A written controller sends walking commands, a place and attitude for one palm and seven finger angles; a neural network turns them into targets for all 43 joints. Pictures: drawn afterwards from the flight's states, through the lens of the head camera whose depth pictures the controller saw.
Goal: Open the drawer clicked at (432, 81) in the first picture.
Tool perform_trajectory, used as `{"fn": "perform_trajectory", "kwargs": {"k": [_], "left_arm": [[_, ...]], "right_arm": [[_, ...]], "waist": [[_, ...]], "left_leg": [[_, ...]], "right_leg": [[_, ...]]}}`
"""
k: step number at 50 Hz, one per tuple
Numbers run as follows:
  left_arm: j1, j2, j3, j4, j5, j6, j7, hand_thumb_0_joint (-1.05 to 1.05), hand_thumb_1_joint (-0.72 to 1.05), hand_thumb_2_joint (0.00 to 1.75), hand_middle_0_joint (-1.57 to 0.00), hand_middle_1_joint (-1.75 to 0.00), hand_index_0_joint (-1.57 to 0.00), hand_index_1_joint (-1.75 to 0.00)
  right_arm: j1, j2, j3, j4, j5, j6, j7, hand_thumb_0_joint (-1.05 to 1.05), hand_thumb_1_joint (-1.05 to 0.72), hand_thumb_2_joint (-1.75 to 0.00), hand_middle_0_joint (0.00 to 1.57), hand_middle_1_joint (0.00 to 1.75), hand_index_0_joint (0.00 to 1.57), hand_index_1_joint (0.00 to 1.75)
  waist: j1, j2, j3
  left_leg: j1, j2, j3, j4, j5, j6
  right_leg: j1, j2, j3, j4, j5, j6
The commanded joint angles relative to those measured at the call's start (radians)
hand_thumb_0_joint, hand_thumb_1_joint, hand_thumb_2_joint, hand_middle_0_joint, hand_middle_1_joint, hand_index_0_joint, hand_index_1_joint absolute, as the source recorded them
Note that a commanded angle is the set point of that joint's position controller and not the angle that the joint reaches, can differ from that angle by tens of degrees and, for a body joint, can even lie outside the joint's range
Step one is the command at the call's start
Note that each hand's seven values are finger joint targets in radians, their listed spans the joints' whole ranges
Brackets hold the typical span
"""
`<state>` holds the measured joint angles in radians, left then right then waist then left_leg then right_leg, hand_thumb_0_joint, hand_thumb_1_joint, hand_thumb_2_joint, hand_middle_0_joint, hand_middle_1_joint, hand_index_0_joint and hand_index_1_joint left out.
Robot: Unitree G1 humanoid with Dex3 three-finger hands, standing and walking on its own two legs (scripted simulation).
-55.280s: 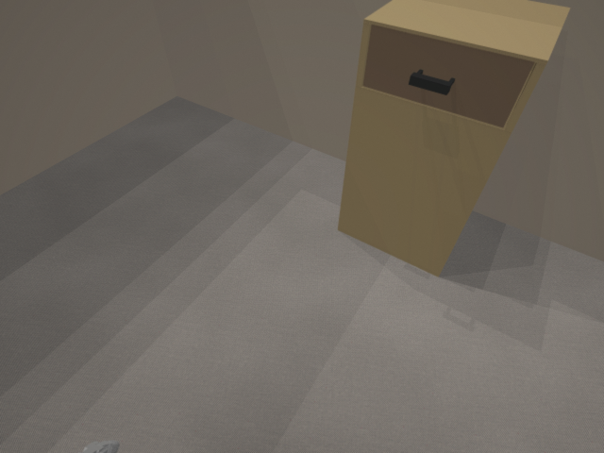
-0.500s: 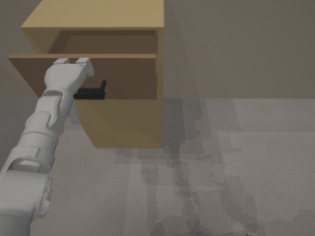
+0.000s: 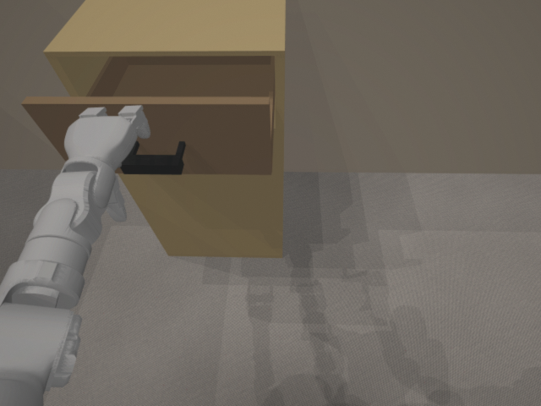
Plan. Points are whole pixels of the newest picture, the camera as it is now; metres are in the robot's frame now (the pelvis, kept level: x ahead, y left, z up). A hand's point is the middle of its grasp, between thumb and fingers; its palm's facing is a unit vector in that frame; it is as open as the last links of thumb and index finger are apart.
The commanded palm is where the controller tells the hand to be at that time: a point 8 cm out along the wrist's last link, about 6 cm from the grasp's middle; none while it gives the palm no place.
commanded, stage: re-aim the fingers above the handle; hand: left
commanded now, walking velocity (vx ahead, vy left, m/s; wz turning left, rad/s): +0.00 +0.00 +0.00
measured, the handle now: (155, 155) +0.53 +0.22 +0.03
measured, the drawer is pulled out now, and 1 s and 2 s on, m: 0.15 0.15 0.15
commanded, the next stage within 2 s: lower the fingers behind the handle in 0.24 s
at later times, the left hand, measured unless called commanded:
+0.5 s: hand (121, 175) +0.44 +0.24 +0.09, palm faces -0.08 +0.00 -1.00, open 13.8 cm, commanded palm +0.42 +0.24 +0.14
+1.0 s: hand (138, 186) +0.44 +0.23 +0.05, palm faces -0.05 -0.01 -1.00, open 13.8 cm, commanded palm +0.43 +0.23 +0.11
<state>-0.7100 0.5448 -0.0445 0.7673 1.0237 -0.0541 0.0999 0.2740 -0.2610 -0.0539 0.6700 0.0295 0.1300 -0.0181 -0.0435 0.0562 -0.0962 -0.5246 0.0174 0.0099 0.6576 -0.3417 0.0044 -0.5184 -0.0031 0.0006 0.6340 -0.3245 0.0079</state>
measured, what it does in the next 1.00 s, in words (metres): stands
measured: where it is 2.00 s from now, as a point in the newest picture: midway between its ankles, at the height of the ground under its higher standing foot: outside the picture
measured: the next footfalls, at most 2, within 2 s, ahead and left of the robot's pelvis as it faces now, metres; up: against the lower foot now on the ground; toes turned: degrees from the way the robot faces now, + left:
none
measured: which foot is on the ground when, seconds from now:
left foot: down 0.00-1.00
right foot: down 0.00-1.00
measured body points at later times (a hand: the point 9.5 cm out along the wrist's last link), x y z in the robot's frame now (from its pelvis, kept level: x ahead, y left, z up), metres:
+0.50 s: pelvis -0.01 +0.00 +0.00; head +0.05 -0.01 +0.45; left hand +0.44 +0.24 +0.14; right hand +0.06 -0.27 -0.13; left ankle -0.02 +0.12 -0.72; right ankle -0.01 -0.13 -0.72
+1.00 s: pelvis -0.01 +0.00 -0.01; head +0.06 -0.01 +0.44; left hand +0.44 +0.22 +0.11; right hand +0.04 -0.27 -0.14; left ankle -0.02 +0.12 -0.72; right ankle -0.01 -0.13 -0.72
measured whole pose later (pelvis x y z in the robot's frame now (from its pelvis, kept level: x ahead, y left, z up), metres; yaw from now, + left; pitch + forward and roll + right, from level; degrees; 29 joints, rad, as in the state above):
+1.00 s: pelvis -0.01 +0.00 -0.01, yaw +0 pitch +14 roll -1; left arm -0.72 0.51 -0.05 0.86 1.07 -0.14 0.18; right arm 0.31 -0.25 -0.06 0.69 0.01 0.10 -0.03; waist -0.06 0.04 -0.10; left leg -0.61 0.02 0.01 0.72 -0.35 0.01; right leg -0.60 0.00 0.00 0.70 -0.33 0.01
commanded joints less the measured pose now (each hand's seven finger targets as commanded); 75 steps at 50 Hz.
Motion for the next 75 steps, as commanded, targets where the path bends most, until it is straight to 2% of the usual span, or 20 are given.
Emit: {"fn": "perform_trajectory", "kwargs": {"k": [1, 3, 6, 7, 11, 15, 17, 20, 22, 27, 31, 35, 37, 40, 41, 49, 56, 61, 70, 75], "left_arm": [[-0.413, 0.189, 0.030, -0.227, -0.036, -0.019, -0.025, 0.00, -0.50, 0.30, -0.30, -1.20, -0.30, -1.20], [-0.451, 0.174, 0.017, -0.239, -0.038, -0.049, -0.036, 0.00, -0.50, 0.30, -0.30, -1.20, -0.30, -1.20], [-0.484, 0.251, 0.088, -0.271, -0.033, -0.097, -0.014, 0.00, -0.50, 0.30, -0.30, -1.20, -0.30, -1.20], [-0.499, 0.238, 0.084, -0.270, -0.025, -0.105, 0.003, 0.00, -0.50, 0.30, -0.30, -1.20, -0.30, -1.20], [-0.446, 0.328, 0.187, -0.186, -0.005, -0.082, 0.071, 0.00, -0.50, 0.30, -0.30, -1.20, -0.30, -1.20], [-0.443, 0.285, 0.124, -0.111, 0.019, -0.019, 0.081, 0.00, -0.50, 0.30, -0.30, -1.20, -0.30, -1.20], [-0.466, 0.253, 0.086, -0.164, 0.008, -0.019, 0.056, 0.00, -0.50, 0.30, -0.30, -1.20, -0.30, -1.20], [-0.425, 0.175, 0.022, -0.164, -0.015, -0.033, 0.004, 0.00, -0.50, 0.30, -0.30, -1.20, -0.30, -1.20], [-0.419, 0.187, 0.036, -0.165, -0.027, -0.065, -0.019, 0.00, -0.50, 0.30, -0.30, -1.20, -0.30, -1.20], [-0.439, 0.244, 0.108, -0.211, -0.016, -0.140, 0.026, 0.00, -0.50, 0.30, -0.30, -1.20, -0.30, -1.20], [-0.436, 0.276, 0.151, -0.160, 0.013, -0.121, 0.110, 0.00, -0.50, 0.30, -0.30, -1.20, -0.30, -1.20], [-0.455, 0.226, 0.103, -0.145, 0.038, -0.069, 0.153, 0.00, -0.50, 0.30, -0.30, -1.20, -0.30, -1.20], [-0.446, 0.234, 0.109, -0.133, 0.039, -0.050, 0.148, 0.00, -0.50, 0.30, -0.30, -1.20, -0.30, -1.20], [-0.445, 0.180, 0.061, -0.133, 0.030, -0.038, 0.127, 0.00, -0.50, 0.30, -0.30, -1.20, -0.30, -1.20], [-0.447, 0.203, 0.078, -0.123, 0.025, -0.042, 0.120, 0.00, -0.50, 0.30, -0.30, -1.20, -0.30, -1.20], [-0.466, 0.208, 0.086, -0.088, 0.042, -0.092, 0.136, 0.00, -0.50, 0.30, -0.30, -1.20, -0.30, -1.20], [-0.429, 0.218, 0.098, -0.006, 0.056, -0.058, 0.172, 0.00, -0.50, 0.30, -0.30, -1.20, -0.30, -1.20], [-0.396, 0.161, 0.058, 0.011, 0.055, -0.033, 0.165, 0.00, -0.50, 0.30, -0.30, -1.20, -0.30, -1.20], [-0.322, 0.181, 0.056, 0.093, 0.058, -0.032, 0.135, 0.00, -0.50, 0.30, -0.30, -1.20, -0.30, -1.20], [-0.310, 0.174, 0.046, 0.118, 0.066, -0.036, 0.133, 0.00, -0.50, 0.30, -0.30, -1.20, -0.30, -1.20]], "right_arm": [[0.036, -0.151, -0.045, -0.110, -0.001, -0.021, -0.029, 0.00, -0.90, -0.90, 0.20, 0.30, 0.20, 0.30], [0.036, -0.143, -0.044, -0.103, -0.001, -0.022, -0.035, 0.00, -0.90, -0.90, 0.20, 0.30, 0.20, 0.30], [0.042, -0.142, -0.044, -0.097, -0.009, -0.025, -0.037, 0.00, -0.90, -0.90, 0.20, 0.30, 0.20, 0.30], [0.043, -0.132, -0.043, -0.094, -0.010, -0.029, -0.033, 0.00, -0.90, -0.90, 0.20, 0.30, 0.20, 0.30], [0.045, -0.136, -0.040, -0.085, -0.015, -0.032, -0.021, 0.00, -0.90, -0.90, 0.20, 0.30, 0.20, 0.30], [0.037, -0.141, -0.036, -0.089, -0.007, -0.036, -0.017, 0.00, -0.90, -0.90, 0.20, 0.30, 0.20, 0.30], [0.044, -0.144, -0.042, -0.101, -0.006, -0.038, -0.018, 0.00, -0.90, -0.90, 0.20, 0.30, 0.20, 0.30], [0.051, -0.144, -0.048, -0.103, -0.003, -0.034, -0.026, 0.00, -0.90, -0.90, 0.20, 0.30, 0.20, 0.30], [0.058, -0.149, -0.049, -0.097, -0.006, -0.031, -0.035, 0.00, -0.90, -0.90, 0.20, 0.30, 0.20, 0.30], [0.063, -0.137, -0.051, -0.086, -0.016, -0.035, -0.032, 0.00, -0.90, -0.90, 0.20, 0.30, 0.20, 0.30], [0.072, -0.141, -0.054, -0.073, -0.019, -0.041, -0.017, 0.00, -0.90, -0.90, 0.20, 0.30, 0.20, 0.30], [0.082, -0.140, -0.057, -0.072, -0.021, -0.050, -0.006, 0.00, -0.90, -0.90, 0.20, 0.30, 0.20, 0.30], [0.091, -0.146, -0.062, -0.070, -0.021, -0.049, -0.007, 0.00, -0.90, -0.90, 0.20, 0.30, 0.20, 0.30], [0.089, -0.144, -0.063, -0.072, -0.018, -0.048, -0.011, 0.00, -0.90, -0.90, 0.20, 0.30, 0.20, 0.30], [0.092, -0.150, -0.060, -0.068, -0.020, -0.046, -0.015, 0.00, -0.90, -0.90, 0.20, 0.30, 0.20, 0.30], [0.105, -0.144, -0.057, -0.060, -0.024, -0.052, -0.023, 0.00, -0.90, -0.90, 0.20, 0.30, 0.20, 0.30], [0.122, -0.152, -0.059, -0.051, -0.025, -0.052, -0.015, 0.00, -0.90, -0.90, 0.20, 0.30, 0.20, 0.30], [0.127, -0.149, -0.062, -0.053, -0.026, -0.046, -0.010, 0.00, -0.90, -0.90, 0.20, 0.30, 0.20, 0.30], [0.123, -0.153, -0.050, -0.071, -0.019, -0.036, -0.017, 0.00, -0.90, -0.90, 0.20, 0.30, 0.20, 0.30], [0.137, -0.154, -0.049, -0.074, -0.020, -0.036, -0.016, 0.00, -0.90, -0.90, 0.20, 0.30, 0.20, 0.30]], "waist": [[-0.028, -0.063, -0.351], [-0.034, -0.051, -0.319], [-0.007, 0.007, -0.360], [-0.006, 0.016, -0.367], [0.025, -0.023, -0.389], [0.008, -0.029, -0.342], [0.000, -0.019, -0.403], [-0.028, -0.042, -0.349], [-0.027, -0.070, -0.328], [0.000, -0.004, -0.355], [0.004, -0.002, -0.357], [-0.006, 0.032, -0.404], [-0.011, -0.002, -0.433], [-0.028, -0.003, -0.401], [-0.030, -0.019, -0.391], [-0.028, -0.008, -0.350], [-0.030, -0.030, -0.370], [-0.031, -0.032, -0.380], [-0.031, -0.076, -0.282], [-0.028, -0.078, -0.291]], "left_leg": [[0.223, -0.041, 0.020, -0.039, 0.399, 0.045], [0.234, -0.042, 0.014, -0.038, 0.374, 0.044], [0.239, -0.046, 0.009, -0.031, 0.403, 0.037], [0.242, -0.046, 0.007, -0.025, 0.421, 0.036], [0.179, -0.048, 0.013, -0.023, 0.430, 0.029], [0.150, -0.044, 0.030, -0.040, 0.358, 0.032], [0.194, -0.042, 0.030, -0.038, 0.373, 0.037], [0.213, -0.041, 0.023, -0.034, 0.359, 0.042], [0.204, -0.040, 0.017, -0.037, 0.348, 0.043], [0.198, -0.045, 0.011, -0.017, 0.372, 0.037], [0.154, -0.044, 0.014, -0.004, 0.363, 0.029], [0.172, -0.040, 0.019, 0.007, 0.385, 0.028], [0.179, -0.038, 0.019, 0.012, 0.395, 0.032], [0.189, -0.036, 0.017, 0.007, 0.370, 0.035], [0.179, -0.035, 0.016, 0.005, 0.366, 0.036], [0.137, -0.037, 0.011, 0.015, 0.310, 0.034], [0.088, -0.038, 0.020, 0.031, 0.299, 0.033], [0.096, -0.036, 0.023, 0.037, 0.321, 0.033], [0.008, -0.041, 0.034, 0.031, 0.205, 0.039], [-0.017, -0.041, 0.037, 0.045, 0.191, 0.038]], "right_leg": [[0.181, 0.048, -0.026, -0.069, 0.377, -0.033], [0.139, 0.049, -0.028, -0.070, 0.344, -0.033], [0.149, 0.049, -0.026, -0.053, 0.344, -0.043], [0.138, 0.049, -0.029, -0.043, 0.351, -0.042], [0.188, 0.050, -0.030, -0.024, 0.377, -0.043], [0.172, 0.046, -0.028, -0.039, 0.345, -0.037], [0.191, 0.045, -0.021, -0.046, 0.357, -0.035], [0.147, 0.049, -0.025, -0.062, 0.341, -0.033], [0.135, 0.048, -0.026, -0.063, 0.324, -0.033], [0.114, 0.050, -0.026, -0.034, 0.314, -0.042], [0.096, 0.055, -0.031, -0.011, 0.299, -0.046], [0.085, 0.057, -0.035, 0.003, 0.318, -0.045], [0.101, 0.058, -0.030, 0.001, 0.333, -0.041], [0.076, 0.059, -0.035, -0.012, 0.308, -0.040], [0.087, 0.057, -0.033, -0.017, 0.311, -0.040], [0.021, 0.056, -0.033, 0.001, 0.253, -0.042], [0.033, 0.056, -0.029, 0.013, 0.268, -0.041], [0.032, 0.058, -0.033, 0.016, 0.287, -0.042], [0.013, 0.051, -0.022, 0.001, 0.222, -0.034], [-0.007, 0.051, -0.020, 0.015, 0.211, -0.034]]}}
